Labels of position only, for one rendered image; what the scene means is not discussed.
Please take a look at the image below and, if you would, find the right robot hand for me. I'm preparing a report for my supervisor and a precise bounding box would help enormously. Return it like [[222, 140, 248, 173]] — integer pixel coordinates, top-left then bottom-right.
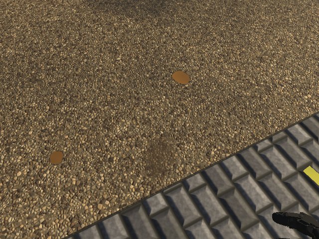
[[272, 212, 319, 239]]

